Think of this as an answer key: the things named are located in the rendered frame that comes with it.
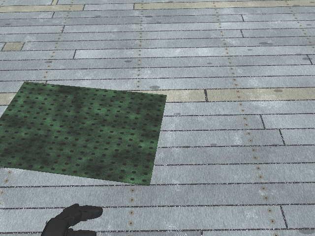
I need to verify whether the robot left hand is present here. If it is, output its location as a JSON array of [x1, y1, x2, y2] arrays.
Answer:
[[40, 204, 103, 236]]

